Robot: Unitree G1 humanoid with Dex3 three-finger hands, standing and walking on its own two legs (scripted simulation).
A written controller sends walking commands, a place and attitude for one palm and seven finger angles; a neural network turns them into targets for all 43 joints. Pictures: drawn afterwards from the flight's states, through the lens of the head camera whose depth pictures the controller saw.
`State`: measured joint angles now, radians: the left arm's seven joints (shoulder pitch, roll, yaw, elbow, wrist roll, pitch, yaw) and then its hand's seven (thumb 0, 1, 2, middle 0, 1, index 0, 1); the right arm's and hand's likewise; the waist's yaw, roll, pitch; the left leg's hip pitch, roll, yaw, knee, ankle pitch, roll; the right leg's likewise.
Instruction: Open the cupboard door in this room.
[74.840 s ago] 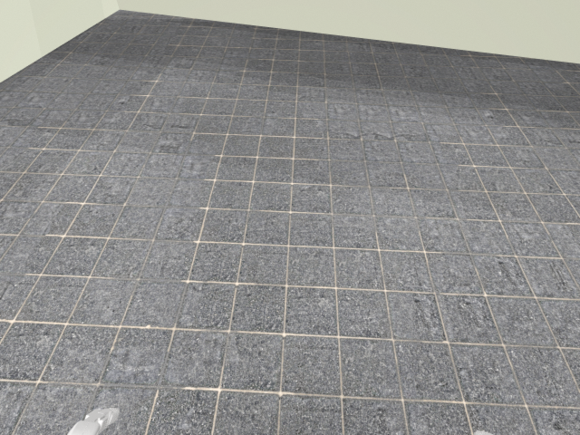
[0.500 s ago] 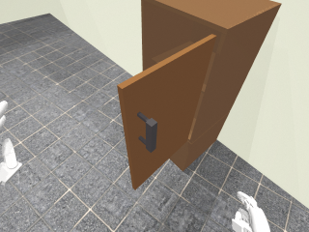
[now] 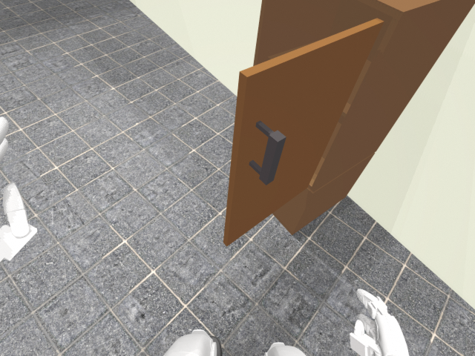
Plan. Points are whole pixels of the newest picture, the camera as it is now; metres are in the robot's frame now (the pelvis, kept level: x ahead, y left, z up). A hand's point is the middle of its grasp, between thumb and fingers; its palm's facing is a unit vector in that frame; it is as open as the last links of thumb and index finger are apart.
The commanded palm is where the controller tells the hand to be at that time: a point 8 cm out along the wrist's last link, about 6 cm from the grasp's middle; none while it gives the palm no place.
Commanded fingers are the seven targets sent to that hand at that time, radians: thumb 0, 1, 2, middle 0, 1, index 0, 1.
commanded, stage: step back with the hand held close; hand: left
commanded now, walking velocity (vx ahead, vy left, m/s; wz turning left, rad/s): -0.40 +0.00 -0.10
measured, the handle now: (264, 153) +0.47 -0.02 +0.06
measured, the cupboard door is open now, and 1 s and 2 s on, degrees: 93 93 93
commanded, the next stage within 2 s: stop stepping back and stand still in 0.06 s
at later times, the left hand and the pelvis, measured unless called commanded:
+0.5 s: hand out of the picture +0.10 +0.26 +0.22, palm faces +0.34 -0.85 -0.40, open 7.4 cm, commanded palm +0.08 +0.30 +0.20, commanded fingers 0.00 0.90 0.90 -0.20 -0.30 -0.20 -0.30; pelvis -0.12 +0.03 -0.01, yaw -11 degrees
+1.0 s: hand out of the picture +0.03 +0.26 +0.21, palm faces +0.42 -0.76 -0.49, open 7.4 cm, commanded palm -0.02 +0.29 +0.20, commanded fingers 0.00 0.90 0.90 -0.20 -0.30 -0.20 -0.30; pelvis -0.20 +0.01 +0.03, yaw -9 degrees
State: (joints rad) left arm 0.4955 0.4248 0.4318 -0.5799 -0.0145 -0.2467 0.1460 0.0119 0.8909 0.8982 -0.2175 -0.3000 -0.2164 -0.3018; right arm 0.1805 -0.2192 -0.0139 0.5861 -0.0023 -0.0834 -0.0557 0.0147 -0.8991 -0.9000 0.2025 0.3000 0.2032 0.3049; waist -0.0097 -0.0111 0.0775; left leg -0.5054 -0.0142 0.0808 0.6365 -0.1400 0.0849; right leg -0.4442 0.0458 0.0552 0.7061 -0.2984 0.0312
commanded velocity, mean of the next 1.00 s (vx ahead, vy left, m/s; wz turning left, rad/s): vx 0.14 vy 0.00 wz -0.01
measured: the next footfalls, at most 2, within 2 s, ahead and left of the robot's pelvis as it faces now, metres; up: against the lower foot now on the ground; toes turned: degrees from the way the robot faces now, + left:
right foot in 0.38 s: -0.26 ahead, -0.06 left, +0.00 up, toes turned -13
left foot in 0.48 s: +0.00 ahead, +0.11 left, +0.00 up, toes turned -8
